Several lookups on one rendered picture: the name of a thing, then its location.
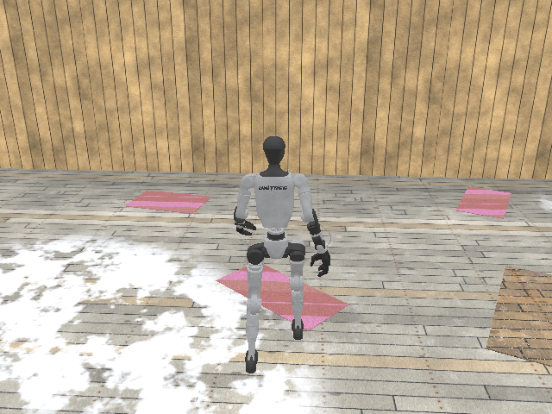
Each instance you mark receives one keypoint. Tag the right robot forearm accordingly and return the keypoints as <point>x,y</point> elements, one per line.
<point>316,234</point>

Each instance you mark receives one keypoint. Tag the robot thigh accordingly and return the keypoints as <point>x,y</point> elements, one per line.
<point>296,252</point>
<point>255,263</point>

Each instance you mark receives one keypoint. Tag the robot left upper arm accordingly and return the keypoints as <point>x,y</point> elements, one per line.
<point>244,193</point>

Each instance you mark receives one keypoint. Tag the robot left hand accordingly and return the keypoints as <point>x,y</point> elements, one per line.
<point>248,225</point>

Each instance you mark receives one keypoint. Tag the robot right hand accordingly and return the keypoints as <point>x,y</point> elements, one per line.
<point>325,257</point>

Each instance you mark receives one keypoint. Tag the right robot thigh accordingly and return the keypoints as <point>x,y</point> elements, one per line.
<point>296,252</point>

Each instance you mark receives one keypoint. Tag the left robot thigh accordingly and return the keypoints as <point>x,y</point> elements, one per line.
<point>255,263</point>

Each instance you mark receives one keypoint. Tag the left robot forearm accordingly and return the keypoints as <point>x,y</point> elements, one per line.
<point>238,221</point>

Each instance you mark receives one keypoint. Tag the robot right upper arm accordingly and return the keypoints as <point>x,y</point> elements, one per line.
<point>304,193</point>

